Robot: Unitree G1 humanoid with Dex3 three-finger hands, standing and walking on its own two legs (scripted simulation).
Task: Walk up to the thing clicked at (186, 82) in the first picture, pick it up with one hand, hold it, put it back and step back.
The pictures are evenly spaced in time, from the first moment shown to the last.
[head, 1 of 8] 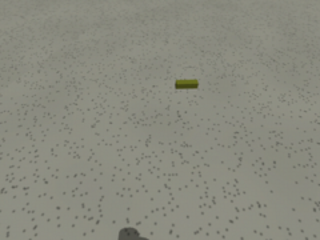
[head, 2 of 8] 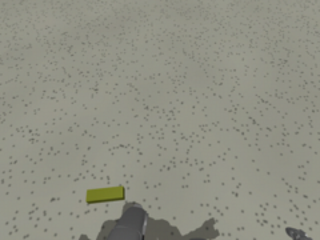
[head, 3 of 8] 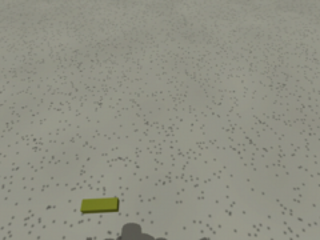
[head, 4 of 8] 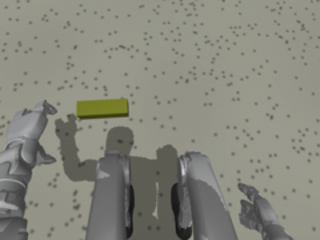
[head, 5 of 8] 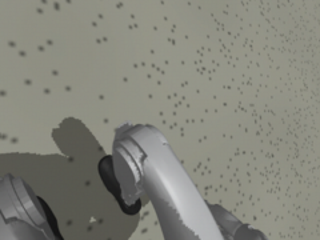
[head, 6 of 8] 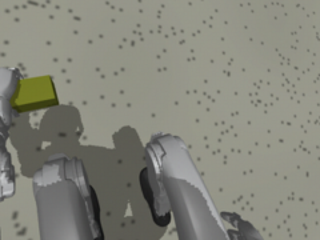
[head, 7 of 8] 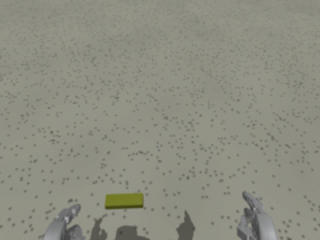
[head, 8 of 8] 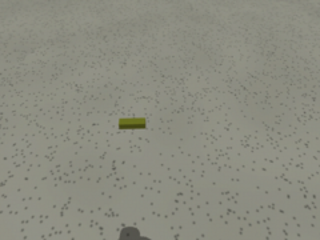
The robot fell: no
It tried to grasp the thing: yes
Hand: left
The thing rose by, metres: 0.67
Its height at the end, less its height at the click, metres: +0.00
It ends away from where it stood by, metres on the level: 0.01
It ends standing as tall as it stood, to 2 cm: yes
